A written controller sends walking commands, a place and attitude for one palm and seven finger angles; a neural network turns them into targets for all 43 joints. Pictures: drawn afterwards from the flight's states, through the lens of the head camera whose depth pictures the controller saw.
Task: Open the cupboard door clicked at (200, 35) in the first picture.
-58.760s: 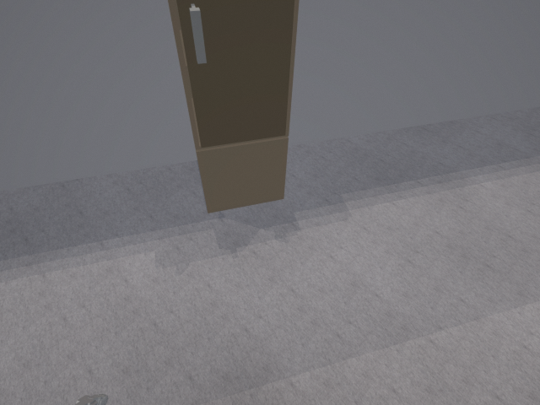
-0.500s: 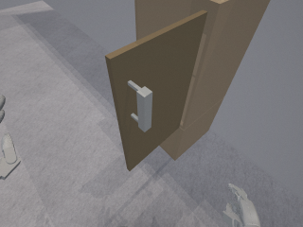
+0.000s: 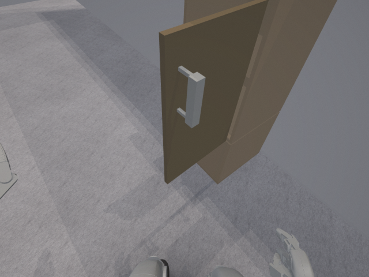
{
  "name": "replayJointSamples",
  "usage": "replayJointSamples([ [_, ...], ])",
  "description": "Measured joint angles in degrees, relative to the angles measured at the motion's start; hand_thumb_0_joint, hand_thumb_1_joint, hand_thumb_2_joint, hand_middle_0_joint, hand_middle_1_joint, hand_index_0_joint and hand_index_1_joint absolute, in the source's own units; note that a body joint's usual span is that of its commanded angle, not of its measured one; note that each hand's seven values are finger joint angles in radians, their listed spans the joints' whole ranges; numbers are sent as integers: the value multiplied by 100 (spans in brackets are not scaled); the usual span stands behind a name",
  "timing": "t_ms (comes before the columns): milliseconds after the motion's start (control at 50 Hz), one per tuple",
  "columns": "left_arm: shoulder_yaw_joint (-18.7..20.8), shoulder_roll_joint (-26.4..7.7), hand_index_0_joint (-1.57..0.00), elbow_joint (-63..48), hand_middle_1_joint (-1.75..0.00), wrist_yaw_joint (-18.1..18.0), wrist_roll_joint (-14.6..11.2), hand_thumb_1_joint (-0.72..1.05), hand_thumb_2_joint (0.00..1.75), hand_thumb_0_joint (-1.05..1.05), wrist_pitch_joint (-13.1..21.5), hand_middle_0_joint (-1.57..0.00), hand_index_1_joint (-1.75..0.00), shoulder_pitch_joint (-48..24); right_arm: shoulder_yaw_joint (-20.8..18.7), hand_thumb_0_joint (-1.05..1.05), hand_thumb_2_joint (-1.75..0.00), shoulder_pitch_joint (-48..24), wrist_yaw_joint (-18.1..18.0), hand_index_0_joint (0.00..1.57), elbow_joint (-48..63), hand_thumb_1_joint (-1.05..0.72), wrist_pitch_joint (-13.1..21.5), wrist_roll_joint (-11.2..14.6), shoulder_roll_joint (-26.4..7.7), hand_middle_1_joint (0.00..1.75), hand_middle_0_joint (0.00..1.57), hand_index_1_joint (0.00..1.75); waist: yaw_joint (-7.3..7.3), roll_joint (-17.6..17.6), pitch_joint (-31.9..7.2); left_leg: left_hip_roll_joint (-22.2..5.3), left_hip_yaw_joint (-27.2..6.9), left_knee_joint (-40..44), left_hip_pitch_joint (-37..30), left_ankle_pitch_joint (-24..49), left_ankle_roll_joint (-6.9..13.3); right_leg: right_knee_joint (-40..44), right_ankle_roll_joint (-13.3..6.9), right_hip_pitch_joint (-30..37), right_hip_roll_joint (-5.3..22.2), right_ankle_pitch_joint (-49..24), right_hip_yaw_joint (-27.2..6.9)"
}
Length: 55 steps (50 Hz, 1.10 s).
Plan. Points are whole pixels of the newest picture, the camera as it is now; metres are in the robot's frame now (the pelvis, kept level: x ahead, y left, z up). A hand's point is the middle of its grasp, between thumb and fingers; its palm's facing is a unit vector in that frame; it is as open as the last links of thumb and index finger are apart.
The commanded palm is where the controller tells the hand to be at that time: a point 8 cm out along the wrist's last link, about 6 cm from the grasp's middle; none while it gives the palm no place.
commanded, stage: step back with the hand held close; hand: left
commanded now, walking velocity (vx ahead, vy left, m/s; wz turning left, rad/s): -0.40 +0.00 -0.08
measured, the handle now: (187, 97) +0.50 +0.02 +0.12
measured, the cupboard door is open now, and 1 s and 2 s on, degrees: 93 93 93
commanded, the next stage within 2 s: stop stepping back and stand still in 0.02 s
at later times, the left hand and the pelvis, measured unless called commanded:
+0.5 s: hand out of the picture +0.10 +0.27 +0.19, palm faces +0.41 -0.79 -0.45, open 7.4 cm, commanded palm +0.05 +0.30 +0.20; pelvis -0.10 +0.01 +0.02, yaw -2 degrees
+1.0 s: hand out of the picture +0.10 +0.26 +0.13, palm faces +0.33 -0.80 -0.50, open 7.4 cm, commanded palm none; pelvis -0.12 +0.00 +0.01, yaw -1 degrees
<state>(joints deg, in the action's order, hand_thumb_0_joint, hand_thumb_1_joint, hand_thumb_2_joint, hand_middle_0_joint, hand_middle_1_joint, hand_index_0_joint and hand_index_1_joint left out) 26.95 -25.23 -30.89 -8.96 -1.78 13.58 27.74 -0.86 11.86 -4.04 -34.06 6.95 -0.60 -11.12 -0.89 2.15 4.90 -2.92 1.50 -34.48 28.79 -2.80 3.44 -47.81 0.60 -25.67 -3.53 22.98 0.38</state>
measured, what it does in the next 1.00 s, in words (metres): walks backwards: right foot, then left foot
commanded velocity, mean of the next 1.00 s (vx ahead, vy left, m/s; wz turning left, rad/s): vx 0.08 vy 0.00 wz -0.01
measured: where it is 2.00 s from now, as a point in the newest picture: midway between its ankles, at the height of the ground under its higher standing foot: outside the picture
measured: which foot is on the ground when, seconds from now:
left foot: down 0.00-0.10, up 0.12-0.30, down 0.32-1.00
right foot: up 0.00-0.08, down 0.10-1.00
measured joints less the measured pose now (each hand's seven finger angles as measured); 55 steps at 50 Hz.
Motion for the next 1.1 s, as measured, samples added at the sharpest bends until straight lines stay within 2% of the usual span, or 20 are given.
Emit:
replayJointSamples([
  [40,27,-14,-22,17,-31,-5,-62,89,89,2,11,-22,-30,97,1,2,-90,-9,68,20,-77,-90,29,-2,84,30,20,29,54,-36,-119,-14,9,210,26,117,-42,-203,-76,294,-88,346,56],
  [100,30,41,-22,-22,-31,-26,-156,89,89,2,1,-22,-30,263,40,2,-90,-65,141,20,-103,-90,87,-12,152,30,20,29,204,-135,-332,-43,183,418,246,132,-171,917,-277,1047,-46,502,139],
  [140,-131,225,-21,2,-31,-9,-120,89,89,2,14,-22,-30,202,32,2,-90,-239,183,20,-224,-90,52,-20,104,30,20,29,368,-123,-262,23,50,-448,549,-943,-450,1148,-332,948,-31,-257,65],
  [180,-350,366,-22,22,-31,24,-57,89,89,2,-56,-22,-30,144,54,2,-90,-271,200,20,-403,-90,-21,-30,74,30,20,29,459,-259,-306,278,-78,-1831,731,-1600,-531,1313,-264,915,102,-519,-34],
  [240,-413,408,-22,88,-31,27,4,89,89,1,-124,-22,-30,228,166,2,-90,-184,108,20,-383,-90,-118,-28,111,30,20,30,394,-539,-437,375,76,-2029,191,-1800,-479,1737,-169,961,309,-815,-157],
  [280,-385,367,-22,177,-31,2,37,89,89,1,-156,-22,-30,257,210,2,-90,-87,28,20,-260,-90,-70,-35,80,30,20,30,283,-592,-533,322,101,-1073,-511,-1754,-392,1892,-131,921,362,-956,-151],
  [340,-373,311,-22,213,-31,-16,40,88,89,1,-198,-22,-30,141,128,2,-90,18,-39,20,-76,-90,94,-21,-119,30,20,30,100,-319,-563,123,-81,485,-1381,-1515,-327,1785,-50,743,261,-991,54],
  [420,-156,88,-22,243,-31,15,-35,89,89,2,-263,-22,-30,182,140,2,-90,-26,10,20,-63,-90,111,6,12,30,20,29,121,-645,-321,315,145,638,-1529,-1133,-280,1433,17,717,422,-764,-72],
  [460,-135,69,-22,209,-31,25,-29,89,89,2,-273,-22,-30,300,170,2,-90,76,64,20,-38,-90,199,-10,65,30,20,29,93,-619,-350,297,156,772,-1569,-990,-272,1228,26,766,357,-472,6],
  [520,-176,79,-21,142,-31,-11,3,89,89,2,-221,-21,-30,455,255,2,-90,225,121,20,-71,-90,248,-8,113,30,20,29,71,-572,-467,254,143,758,-1479,-928,-295,1646,6,1123,271,-460,187],
  [600,-310,224,-21,324,-31,6,36,89,89,2,-217,-21,-30,411,251,2,-90,232,119,20,-222,-90,87,-48,72,30,20,30,68,-326,-506,126,74,322,-1215,-1383,-289,1945,-356,1185,109,-914,267],
  [660,-392,307,-22,438,-31,12,25,89,89,2,-234,-22,-30,366,174,2,-90,256,122,20,-373,-90,-23,-48,9,30,20,30,129,-285,-557,176,16,-626,-883,-1868,-254,1903,-467,1101,85,-949,224],
  [720,-435,386,-22,561,-31,-6,37,89,89,2,-199,-22,-30,287,126,2,-90,320,87,20,-474,-90,-75,-38,-67,30,20,30,131,-338,-582,204,79,-809,-895,-1975,-208,1903,-437,1108,133,-975,182],
  [780,-439,422,-22,533,-31,-33,35,89,89,2,-168,-22,-30,241,86,2,-90,412,21,20,-422,-90,-20,-44,-194,30,20,30,55,-277,-583,135,85,206,-1328,-1814,-125,1721,-378,1047,122,-882,246],
  [820,-394,387,-22,508,-31,-45,28,89,89,2,-124,-22,-30,194,39,2,-90,376,-12,20,-413,-90,17,-47,-213,30,20,29,24,-310,-480,167,97,271,-1336,-1210,-182,1454,-308,977,162,-700,220],
  [880,-276,294,-22,571,-31,-38,85,89,89,2,-125,-22,-30,246,35,2,-90,382,-29,20,-398,-90,63,-33,-132,30,20,29,-2,-356,-503,222,153,268,-1364,-1196,-238,1066,-165,905,202,-231,140],
  [940,-187,196,-22,612,-31,-46,103,89,89,2,-132,-22,-30,287,94,2,-90,401,-3,20,-352,-90,135,-23,-25,30,20,29,-17,-337,-518,230,115,294,-1348,-1208,-319,1461,-165,1121,222,-544,178],
  [980,-572,213,-21,1393,-31,202,241,89,89,1,-157,-21,-30,-118,3,2,-90,299,221,20,-658,-90,240,1,-94,30,20,29,56,-121,-592,181,30,99,-1143,-1261,-360,1456,-328,1025,173,-645,276],
  [1020,-1165,416,-21,2684,-31,500,321,90,89,1,-622,-21,-30,-689,-61,1,-90,166,358,20,-950,-90,-59,-26,-208,30,20,29,84,94,-702,178,5,-160,-943,-1347,-346,1312,-391,911,197,-508,378],
  [1100,-2012,1077,-20,5378,-30,741,372,90,89,1,-1416,-20,-29,-1438,-59,1,-90,23,450,20,-1295,-90,-650,-113,-218,30,20,29,-40,162,-609,179,-1,-472,-948,-1815,-269,1089,-401,920,286,-308,548],
])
